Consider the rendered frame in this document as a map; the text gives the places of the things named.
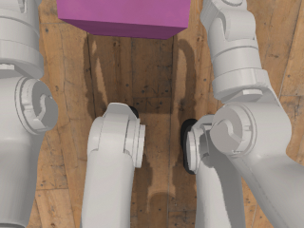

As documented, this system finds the right robot upper arm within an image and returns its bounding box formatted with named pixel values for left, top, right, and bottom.
left=209, top=102, right=304, bottom=228

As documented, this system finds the left robot upper arm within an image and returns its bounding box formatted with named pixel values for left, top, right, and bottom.
left=0, top=76, right=59, bottom=228

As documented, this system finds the right robot forearm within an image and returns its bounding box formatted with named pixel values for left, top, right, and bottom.
left=199, top=0, right=284, bottom=110

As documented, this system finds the left robot forearm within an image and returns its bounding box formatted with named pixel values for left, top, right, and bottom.
left=0, top=0, right=45, bottom=80

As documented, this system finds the carton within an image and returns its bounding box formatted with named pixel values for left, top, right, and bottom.
left=56, top=0, right=191, bottom=40

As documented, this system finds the right robot shin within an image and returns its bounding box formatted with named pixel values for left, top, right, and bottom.
left=190, top=114, right=215, bottom=172

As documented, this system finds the left robot thigh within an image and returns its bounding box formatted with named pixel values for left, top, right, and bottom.
left=79, top=112, right=145, bottom=228

